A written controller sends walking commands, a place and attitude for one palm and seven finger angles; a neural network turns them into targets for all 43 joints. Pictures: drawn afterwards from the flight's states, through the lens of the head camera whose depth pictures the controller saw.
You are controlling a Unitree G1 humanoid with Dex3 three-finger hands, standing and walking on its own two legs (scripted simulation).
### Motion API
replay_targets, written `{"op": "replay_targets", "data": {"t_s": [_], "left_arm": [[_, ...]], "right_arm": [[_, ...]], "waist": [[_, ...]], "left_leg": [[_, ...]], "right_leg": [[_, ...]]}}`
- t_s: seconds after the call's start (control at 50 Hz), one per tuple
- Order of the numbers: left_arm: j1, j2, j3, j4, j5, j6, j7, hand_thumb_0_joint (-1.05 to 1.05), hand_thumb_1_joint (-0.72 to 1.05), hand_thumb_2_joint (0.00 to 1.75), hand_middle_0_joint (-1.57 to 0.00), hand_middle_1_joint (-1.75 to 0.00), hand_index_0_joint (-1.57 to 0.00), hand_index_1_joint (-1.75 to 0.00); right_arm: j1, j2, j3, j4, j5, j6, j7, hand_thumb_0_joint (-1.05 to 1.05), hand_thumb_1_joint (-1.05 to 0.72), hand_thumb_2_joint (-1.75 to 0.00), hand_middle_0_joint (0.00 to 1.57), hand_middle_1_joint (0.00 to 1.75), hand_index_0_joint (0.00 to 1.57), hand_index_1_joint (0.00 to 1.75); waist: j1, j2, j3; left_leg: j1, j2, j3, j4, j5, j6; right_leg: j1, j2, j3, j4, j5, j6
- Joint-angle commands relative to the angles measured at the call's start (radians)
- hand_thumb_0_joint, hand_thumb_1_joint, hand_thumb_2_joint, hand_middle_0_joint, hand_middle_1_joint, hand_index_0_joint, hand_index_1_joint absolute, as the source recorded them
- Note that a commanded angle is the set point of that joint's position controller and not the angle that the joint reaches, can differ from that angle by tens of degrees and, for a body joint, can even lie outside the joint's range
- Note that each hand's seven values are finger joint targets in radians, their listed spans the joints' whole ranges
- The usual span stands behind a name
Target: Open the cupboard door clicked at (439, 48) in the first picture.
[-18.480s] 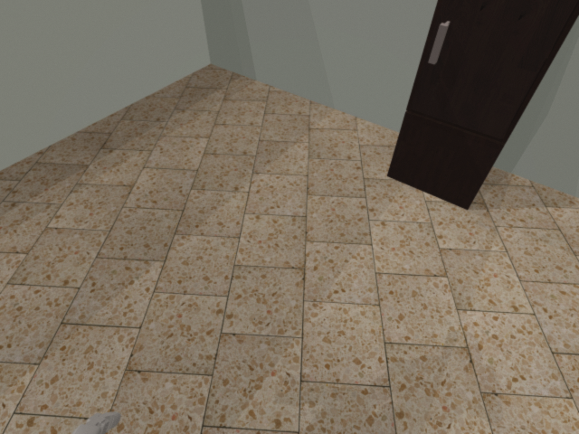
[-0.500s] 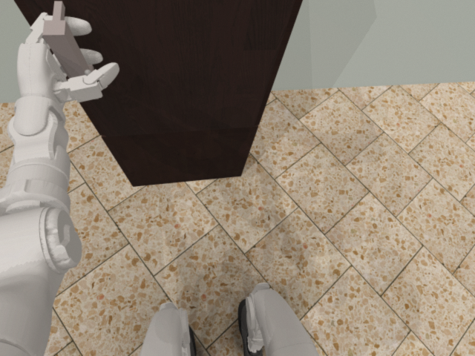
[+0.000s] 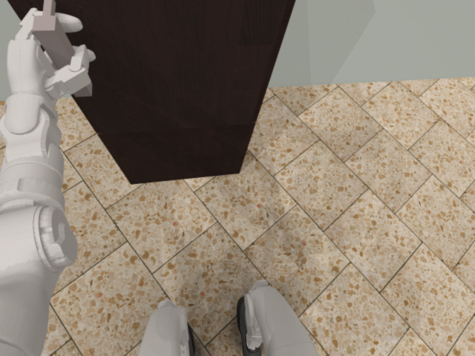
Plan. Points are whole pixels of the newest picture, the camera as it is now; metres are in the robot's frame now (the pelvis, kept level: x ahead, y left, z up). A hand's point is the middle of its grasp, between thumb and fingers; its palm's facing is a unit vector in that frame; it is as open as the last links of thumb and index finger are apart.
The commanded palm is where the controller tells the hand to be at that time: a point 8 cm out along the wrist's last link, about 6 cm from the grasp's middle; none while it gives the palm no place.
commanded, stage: pull the door open along its arc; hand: left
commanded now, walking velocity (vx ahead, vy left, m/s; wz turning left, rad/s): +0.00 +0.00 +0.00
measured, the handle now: (67, 50) +0.60 +0.20 +0.06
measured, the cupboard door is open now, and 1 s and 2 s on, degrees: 0 41 44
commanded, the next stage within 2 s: open thumb and fingers to let go in 1.00 s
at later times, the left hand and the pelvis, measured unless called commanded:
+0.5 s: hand (107, 139) +0.43 +0.13 +0.07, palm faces +0.15 -0.99 +0.06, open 6.4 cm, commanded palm +0.37 +0.20 +0.06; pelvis +0.03 +0.00 +0.03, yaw +0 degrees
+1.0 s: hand (181, 198) +0.34 +0.04 +0.07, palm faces +0.38 -0.93 -0.02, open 6.6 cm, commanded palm +0.27 +0.08 +0.06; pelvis +0.03 -0.04 +0.03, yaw +3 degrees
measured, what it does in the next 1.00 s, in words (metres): stands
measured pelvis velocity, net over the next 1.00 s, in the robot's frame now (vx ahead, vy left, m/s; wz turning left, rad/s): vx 0.03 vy -0.04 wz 0.06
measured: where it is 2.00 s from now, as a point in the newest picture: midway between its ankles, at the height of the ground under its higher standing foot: (218, 354)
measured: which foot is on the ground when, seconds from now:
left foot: down 0.00-1.00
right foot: down 0.00-1.00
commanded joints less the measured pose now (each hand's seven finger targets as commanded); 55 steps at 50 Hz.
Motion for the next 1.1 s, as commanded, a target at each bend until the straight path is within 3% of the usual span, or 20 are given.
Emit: {"op": "replay_targets", "data": {"t_s": [0.0,0.1,0.18,0.22,0.3,0.32,0.34,0.36,0.4,0.48,0.5,0.52,0.58,0.6,0.68,0.78,0.88,0.98,1.04,1.08], "left_arm": [[-0.246,0.195,0.016,-0.217,-0.026,-0.056,-0.025,0.0,0.9,0.9,-0.4,-1.35,-0.4,-1.35],[-0.063,0.151,0.004,-0.306,-0.052,-0.052,-0.028,0.0,0.9,0.9,-0.4,-1.35,-0.4,-1.35],[0.122,0.063,-0.033,-0.423,-0.086,-0.045,-0.027,0.0,0.9,0.9,-0.4,-1.35,-0.4,-1.35],[0.238,0.03,-0.04,-0.496,-0.099,-0.049,-0.021,0.0,0.9,0.9,-0.4,-1.35,-0.4,-1.35],[0.461,-0.061,-0.086,-0.637,-0.131,-0.05,-0.006,0.0,0.9,0.9,-0.4,-1.35,-0.4,-1.35],[0.503,-0.09,-0.018,-0.691,-0.174,-0.052,0.069,0.0,0.9,0.9,-0.4,-1.35,-0.4,-1.35],[0.554,-0.148,-0.025,-0.708,-0.183,-0.049,0.142,0.0,0.9,0.9,-0.4,-1.35,-0.4,-1.35],[0.569,-0.195,-0.049,-0.747,-0.181,-0.052,0.196,0.0,0.9,0.9,-0.4,-1.35,-0.4,-1.35],[0.619,-0.241,-0.077,-0.827,-0.152,-0.063,0.295,0.0,0.9,0.9,-0.4,-1.35,-0.4,-1.35],[0.733,-0.375,-0.189,-0.91,-0.043,-0.068,0.471,0.0,0.9,0.9,-0.4,-1.35,-0.4,-1.35],[0.722,-0.378,-0.212,-0.938,-0.015,-0.072,0.5,0.0,0.9,0.9,-0.4,-1.35,-0.4,-1.35],[0.729,-0.391,-0.227,-0.956,0.011,-0.075,0.529,0.0,0.9,0.9,-0.4,-1.35,-0.4,-1.35],[0.774,-0.494,-0.31,-1.001,0.055,-0.072,0.613,0.0,0.9,0.9,-0.4,-1.35,-0.4,-1.35],[0.781,-0.517,-0.331,-1.008,0.066,-0.068,0.64,0.0,0.9,0.9,-0.4,-1.35,-0.4,-1.35],[0.784,-0.599,-0.41,-1.016,0.117,-0.054,0.742,0.0,0.9,0.9,-0.4,-1.35,-0.4,-1.35],[0.823,-0.663,-0.528,-1.039,0.188,-0.047,0.768,0.0,0.9,0.9,-0.4,-1.35,-0.4,-1.35],[0.957,-0.739,-0.629,-1.124,0.188,-0.039,0.751,0.0,0.9,0.9,-0.4,-1.35,-0.4,-1.35],[1.076,-0.787,-0.691,-1.169,0.193,-0.021,0.752,0.0,0.9,0.9,-0.4,-1.35,-0.4,-1.35],[0.972,-0.749,-0.654,-1.151,0.196,-0.012,0.781,0.0,0.9,0.9,-0.4,-1.35,-0.4,-1.35],[0.826,-0.711,-0.61,-1.106,0.194,-0.017,0.804,0.0,0.9,0.9,-0.4,-1.35,-0.4,-1.35]], "right_arm": [[0.201,-0.18,-0.065,-0.05,0.006,-0.007,-0.005,0.0,-0.9,-0.9,0.2,0.3,0.2,0.3],[0.181,-0.175,-0.076,-0.082,0.02,-0.004,-0.001,0.0,-0.9,-0.9,0.2,0.3,0.2,0.3],[0.146,-0.163,-0.088,-0.112,0.035,-0.005,0.008,0.0,-0.9,-0.9,0.2,0.3,0.2,0.3],[0.128,-0.155,-0.094,-0.13,0.04,-0.007,0.014,0.0,-0.9,-0.9,0.2,0.3,0.2,0.3],[0.085,-0.144,-0.103,-0.158,0.052,-0.019,0.024,0.0,-0.9,-0.9,0.2,0.3,0.2,0.3],[0.062,-0.128,-0.105,-0.168,0.051,-0.025,0.025,0.0,-0.9,-0.9,0.2,0.3,0.2,0.3],[0.04,-0.12,-0.104,-0.17,0.049,-0.034,0.031,0.0,-0.9,-0.9,0.2,0.3,0.2,0.3],[0.024,-0.114,-0.104,-0.169,0.047,-0.042,0.036,0.0,-0.9,-0.9,0.2,0.3,0.2,0.3],[0.009,-0.103,-0.106,-0.17,0.036,-0.051,0.044,0.0,-0.9,-0.9,0.2,0.3,0.2,0.3],[-0.018,-0.077,-0.109,-0.171,0.01,-0.047,0.059,0.0,-0.9,-0.9,0.2,0.3,0.2,0.3],[-0.024,-0.079,-0.11,-0.177,0.004,-0.046,0.058,0.0,-0.9,-0.9,0.2,0.3,0.2,0.3],[-0.032,-0.072,-0.115,-0.174,-0.001,-0.044,0.056,0.0,-0.9,-0.9,0.2,0.3,0.2,0.3],[-0.074,-0.053,-0.112,-0.181,-0.007,-0.047,0.053,0.0,-0.9,-0.9,0.2,0.3,0.2,0.3],[-0.085,-0.051,-0.112,-0.185,-0.011,-0.049,0.048,0.0,-0.9,-0.9,0.2,0.3,0.2,0.3],[-0.136,-0.029,-0.107,-0.168,-0.021,-0.061,0.036,0.0,-0.9,-0.9,0.2,0.3,0.2,0.3],[-0.163,-0.011,-0.106,-0.151,-0.034,-0.077,0.024,0.0,-0.9,-0.9,0.2,0.3,0.2,0.3],[-0.191,0.006,-0.103,-0.158,-0.036,-0.103,0.022,0.0,-0.9,-0.9,0.2,0.3,0.2,0.3],[-0.226,0.018,-0.091,-0.17,-0.035,-0.136,0.021,0.0,-0.9,-0.9,0.2,0.3,0.2,0.3],[-0.238,0.016,-0.087,-0.152,-0.038,-0.149,0.01,0.0,-0.9,-0.9,0.2,0.3,0.2,0.3],[-0.244,0.012,-0.085,-0.125,-0.042,-0.157,-0.003,0.0,-0.9,-0.9,0.2,0.3,0.2,0.3]], "waist": [[0.032,0.095,-0.579],[0.075,0.076,-0.581],[0.105,0.02,-0.541],[0.136,0.05,-0.546],[0.162,-0.021,-0.489],[0.202,-0.01,-0.475],[0.205,-0.031,-0.445],[0.205,-0.015,-0.432],[0.219,-0.009,-0.422],[0.227,-0.022,-0.42],[0.221,-0.06,-0.424],[0.222,-0.052,-0.441],[0.225,-0.08,-0.431],[0.22,-0.107,-0.438],[0.215,-0.116,-0.406],[0.206,-0.115,-0.396],[0.211,-0.117,-0.399],[0.206,-0.137,-0.334],[0.199,-0.134,-0.307],[0.173,-0.167,-0.281]], "left_leg": [[0.346,-0.033,-0.05,-0.149,0.455,0.001],[0.372,-0.035,-0.035,-0.185,0.491,-0.002],[0.367,-0.038,-0.014,-0.221,0.505,-0.002],[0.399,-0.039,-0.008,-0.233,0.562,-0.008],[0.388,-0.037,0.005,-0.258,0.601,-0.006],[0.375,-0.039,0.014,-0.27,0.593,-0.015],[0.365,-0.04,0.018,-0.277,0.569,-0.022],[0.371,-0.04,0.017,-0.28,0.568,-0.029],[0.385,-0.039,0.015,-0.277,0.59,-0.038],[0.419,-0.033,0.015,-0.269,0.648,-0.048],[0.417,-0.035,0.009,-0.264,0.637,-0.045],[0.424,-0.034,0.011,-0.263,0.632,-0.047],[0.422,-0.044,0.013,-0.268,0.58,-0.043],[0.417,-0.048,0.014,-0.263,0.556,-0.038],[0.407,-0.057,0.012,-0.272,0.463,-0.038],[0.42,-0.06,0.016,-0.271,0.431,-0.032],[0.438,-0.063,0.017,-0.274,0.429,-0.033],[0.411,-0.069,0.008,-0.274,0.361,-0.033],[0.371,-0.076,-0.003,-0.254,0.299,-0.035],[0.334,-0.079,-0.009,-0.228,0.245,-0.033]], "right_leg": [[0.41,0.041,0.047,-0.103,0.35,-0.013],[0.467,0.042,0.046,-0.116,0.394,-0.014],[0.535,0.04,0.045,-0.138,0.438,-0.01],[0.551,0.035,0.043,-0.137,0.468,-0.014],[0.6,0.03,0.039,-0.148,0.515,-0.014],[0.609,0.028,0.033,-0.151,0.509,-0.011],[0.605,0.028,0.026,-0.156,0.494,-0.01],[0.592,0.025,0.022,-0.152,0.482,-0.011],[0.587,0.021,0.019,-0.141,0.482,-0.017],[0.59,0.01,0.021,-0.121,0.513,-0.023],[0.594,0.011,0.02,-0.123,0.514,-0.025],[0.601,0.007,0.026,-0.116,0.519,-0.024],[0.627,0.003,0.027,-0.127,0.519,-0.026],[0.636,0.006,0.028,-0.133,0.518,-0.026],[0.632,-0.002,0.032,-0.15,0.458,-0.022],[0.638,-0.01,0.044,-0.169,0.454,-0.022],[0.679,-0.018,0.05,-0.187,0.495,-0.022],[0.675,-0.031,0.062,-0.21,0.459,-0.014],[0.641,-0.045,0.091,-0.224,0.386,-0.008],[0.606,-0.059,0.128,-0.247,0.303,0.004]]}}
